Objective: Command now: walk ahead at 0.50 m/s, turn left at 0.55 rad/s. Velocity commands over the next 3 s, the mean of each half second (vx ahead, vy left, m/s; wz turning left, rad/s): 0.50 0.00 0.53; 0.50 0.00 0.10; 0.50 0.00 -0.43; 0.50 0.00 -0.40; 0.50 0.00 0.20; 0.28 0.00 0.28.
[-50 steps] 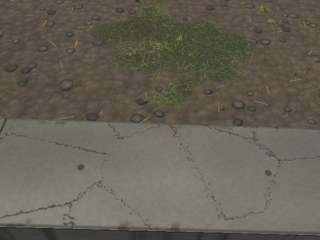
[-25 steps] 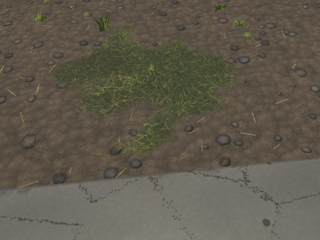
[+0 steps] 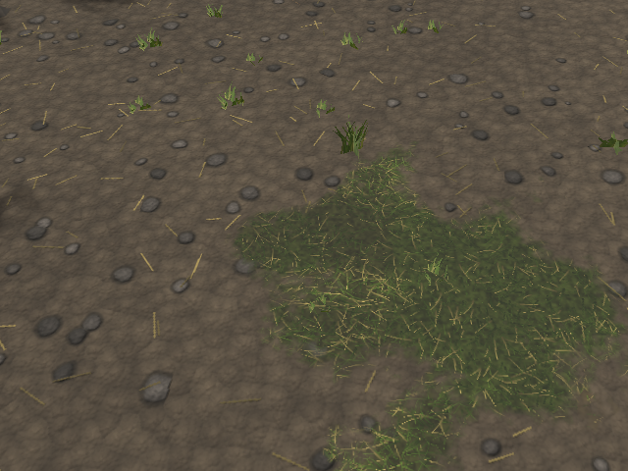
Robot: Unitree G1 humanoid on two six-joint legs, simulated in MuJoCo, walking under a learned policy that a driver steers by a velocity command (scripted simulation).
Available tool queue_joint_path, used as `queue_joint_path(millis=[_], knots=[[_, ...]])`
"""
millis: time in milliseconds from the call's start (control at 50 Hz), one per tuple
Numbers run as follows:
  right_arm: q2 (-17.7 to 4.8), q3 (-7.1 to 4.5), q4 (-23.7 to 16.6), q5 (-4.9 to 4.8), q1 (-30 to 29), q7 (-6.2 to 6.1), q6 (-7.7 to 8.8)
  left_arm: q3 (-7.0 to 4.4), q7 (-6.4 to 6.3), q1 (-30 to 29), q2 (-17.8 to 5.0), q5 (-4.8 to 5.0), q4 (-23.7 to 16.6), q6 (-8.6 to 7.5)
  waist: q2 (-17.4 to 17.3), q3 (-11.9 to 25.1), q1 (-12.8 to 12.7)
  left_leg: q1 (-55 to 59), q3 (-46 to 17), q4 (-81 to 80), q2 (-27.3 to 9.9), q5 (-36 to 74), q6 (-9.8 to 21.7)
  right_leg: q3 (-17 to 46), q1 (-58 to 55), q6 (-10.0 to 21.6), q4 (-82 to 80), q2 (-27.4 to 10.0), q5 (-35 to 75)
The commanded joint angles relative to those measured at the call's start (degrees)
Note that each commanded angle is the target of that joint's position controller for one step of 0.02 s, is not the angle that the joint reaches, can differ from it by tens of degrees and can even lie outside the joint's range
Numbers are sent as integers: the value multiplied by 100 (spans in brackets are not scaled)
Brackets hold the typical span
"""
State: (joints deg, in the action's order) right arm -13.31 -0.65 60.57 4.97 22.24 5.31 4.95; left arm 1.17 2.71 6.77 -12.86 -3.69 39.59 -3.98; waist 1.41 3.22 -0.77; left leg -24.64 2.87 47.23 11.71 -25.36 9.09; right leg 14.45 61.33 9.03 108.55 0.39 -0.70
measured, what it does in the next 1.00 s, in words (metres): climbs, turning left: right foot, then left foot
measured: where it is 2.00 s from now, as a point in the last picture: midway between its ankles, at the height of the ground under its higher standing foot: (286, 228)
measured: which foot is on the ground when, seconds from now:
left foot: down 0.00-0.26, up 0.28-0.70, down 0.72-1.00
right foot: up 0.00-0.22, down 0.24-0.72, up 0.74-1.00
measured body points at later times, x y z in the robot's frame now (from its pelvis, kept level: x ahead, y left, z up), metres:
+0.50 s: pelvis +0.33 -0.02 +0.05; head +0.35 -0.01 +0.50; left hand +0.27 +0.24 -0.08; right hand +0.57 -0.22 -0.04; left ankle +0.36 +0.14 -0.59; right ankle +0.33 -0.13 -0.69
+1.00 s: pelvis +0.59 +0.12 +0.06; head +0.61 +0.13 +0.50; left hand +0.66 +0.42 -0.06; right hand +0.73 -0.13 -0.06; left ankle +0.55 +0.20 -0.69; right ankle +0.75 -0.01 -0.61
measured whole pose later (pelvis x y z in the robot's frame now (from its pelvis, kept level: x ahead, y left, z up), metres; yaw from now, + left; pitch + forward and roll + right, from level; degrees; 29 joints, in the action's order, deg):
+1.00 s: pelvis +0.59 +0.12 +0.06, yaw +19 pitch +3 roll +1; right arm -14.3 -3.8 45.8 0.5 20.0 0.4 4.6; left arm -3.1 -0.1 7.8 -16.0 0.7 46.8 -3.8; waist 2.6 0.9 1.9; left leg -9.8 3.8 17.3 2.7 -10.4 3.4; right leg 2.5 41.5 -0.7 57.4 -7.0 -8.2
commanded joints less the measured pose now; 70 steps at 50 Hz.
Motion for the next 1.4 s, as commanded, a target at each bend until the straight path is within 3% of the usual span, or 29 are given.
queue_joint_path(millis=[20,80,120,200,240,260,280,300,320,340,360,380,440,520,640,680,720,740,760,800,860,1140,1240,1260,1280,1300,1320,1360,1400], knots=[[-109,52,-586,68,-772,-55,546,-17,-94,248,-409,58,-457,-153,-181,-65,-490,-1724,-1099,-2406,-478,1574,-214,-1186,-1536,-435,-1529,-309,-100],[-577,-76,-761,-134,46,-152,583,39,-11,-813,-227,58,-772,-130,-410,84,160,-982,-1171,-2753,-511,2766,-129,-1553,-2543,-1116,-4145,-175,-68],[-661,-153,-922,-334,314,29,558,55,48,-1484,-99,26,-1021,109,-711,-203,331,-3,-1698,-3050,-1052,3365,172,-1621,-2899,-1362,-6032,-67,-260],[-1136,-433,-724,-361,992,115,366,-104,1,-1727,-524,108,-959,142,-712,-468,300,2493,-2373,-2331,-1863,5804,40,-1581,-2588,-1053,-8184,186,-50],[-1101,-439,-871,-179,671,71,322,-255,-182,-71,-827,385,-437,-83,-588,622,-326,2027,-2211,-1184,-1733,7369,-536,-1420,-5049,-342,-7748,-117,702],[-416,-228,-1076,-78,915,5,414,-344,-248,1542,-1122,258,29,-223,359,2076,-545,724,-2087,329,-1168,5904,-774,-680,-7888,653,-6779,-1048,2655],[401,89,-1156,4,1565,-45,504,-349,-202,2559,-946,238,306,-292,2118,3360,-717,-1986,-1591,2806,-114,190,-1369,1960,-10710,2359,-7359,-2723,2587],[-383,-135,-1264,-244,513,40,398,-396,-346,2785,-839,-13,475,-209,666,2074,-1127,-2914,-1251,3811,-406,-381,-1063,2288,-9529,1465,-8369,-2587,981],[-440,-202,-1352,-361,29,-17,312,-442,-393,1915,-946,52,462,-187,317,711,-759,-3077,-1114,4180,-887,299,-831,1373,-7841,879,-8708,-2425,203],[-521,-208,-1271,-283,-20,-127,273,-329,-422,1110,-541,120,355,-148,51,361,-428,-2563,-1156,3538,-1323,920,-734,661,-6543,661,-9140,-2210,178],[-718,-300,-1916,-913,-895,-392,102,-374,-433,716,-544,334,107,-240,-208,227,-365,-2223,-978,3745,-1334,1006,-773,371,-6267,355,-9407,-1972,334],[-575,-276,-2019,-947,-724,-483,-6,-291,-402,576,-360,358,288,-311,5,254,-17,-2055,-1030,3737,-1496,1096,-745,-80,-5952,250,-9656,-1767,115],[-176,-208,-2143,-804,-569,-578,-165,-329,-285,463,-253,410,613,-341,253,-373,294,-2076,-1007,2972,-1735,986,-709,-1023,-5048,167,-10066,-1425,87],[-116,-114,-2509,-595,-1235,-441,-127,-467,-310,599,-809,347,771,-357,121,-417,239,-1151,-592,510,-1814,2506,-771,-1821,-4354,146,-10190,-1086,629],[-377,-168,-2926,-636,-2465,-305,-108,-610,-290,1532,-1196,545,1182,-127,47,-630,-269,-1341,-279,-1279,-1628,2341,-553,-1637,-6183,40,-9811,-1631,924],[-551,-267,-2944,-608,-2271,-293,-91,-632,-290,1564,-1290,529,1254,-33,269,-412,-56,-674,-43,-1568,-1331,1956,-379,-1737,-6454,-104,-9193,-1612,2301],[-1063,-545,-2477,-549,-664,-381,-101,-578,-332,1468,-1195,495,1216,9,295,483,727,1767,-8,-1661,-1161,2260,-75,-2109,-5680,-416,-7291,-1174,2891],[-1619,-695,-2295,-463,386,-492,-148,-456,-337,1494,-859,340,984,-56,-600,1370,991,3863,-1804,-1469,-2471,2653,444,-2282,-3870,-685,-5179,-651,766],[-1807,-679,-2264,-504,418,-479,-139,-290,-261,1980,-405,349,959,-207,-1682,2168,628,4896,-4318,-2378,-3522,2042,1258,-1458,-2308,-889,-3552,159,-3300],[-1131,-515,-2240,-571,-22,-479,-120,-477,-212,987,-966,605,746,-328,-943,968,685,3815,-3167,-2695,-3085,1944,823,-1121,-1310,-821,-3090,-398,-2664],[-648,-396,-2278,-481,-922,-426,-38,-497,-299,847,-763,447,674,-189,-586,228,6,1688,-1960,-3274,-2560,2666,555,-1119,-2279,-863,-3885,-882,-1732],[-1079,-617,-1537,-544,-293,-618,46,-416,-50,-821,-453,465,74,38,-409,-663,468,2375,36,-3729,-2694,2669,32,-1285,-2035,-719,-7140,-600,303],[-1278,-688,-1548,-616,-573,-721,-145,-685,48,279,-895,426,130,67,-589,82,-268,2674,629,-1500,-2518,5922,-449,-2068,-3909,-161,-7637,175,-709],[-1135,-620,-1619,-557,-490,-766,-146,-889,-20,1253,-1329,449,359,80,-267,619,-643,1702,739,-34,-2262,5251,-686,-1508,-5535,97,-7653,26,-420],[-500,-389,-1947,-368,-15,-700,-16,-1058,-83,1665,-2069,484,379,69,1248,1241,-359,-925,606,2311,-1300,1531,-1144,1505,-7766,1197,-7999,-1509,-896],[-615,-346,-1940,-457,-260,-613,209,-942,-66,1873,-1786,483,276,35,1122,2047,-534,-1867,-648,3178,-832,-715,-1101,3407,-8518,1551,-9017,-1961,-1467],[-915,-438,-2053,-685,-775,-541,333,-847,-79,1716,-1426,427,284,21,789,1439,-653,-2430,-900,3374,-1189,-301,-950,2566,-8214,1185,-9061,-1784,-1406],[-875,-423,-2125,-532,-1217,-607,401,-741,-124,967,-1051,459,121,25,60,479,-297,-2101,-759,2522,-1647,510,-861,1190,-6512,817,-9070,-1332,-450],[-892,-494,-2180,-444,-1161,-641,264,-669,-153,625,-845,387,-46,26,155,214,66,-1349,-764,1968,-1810,770,-931,729,-5419,757,-9342,-1063,213]])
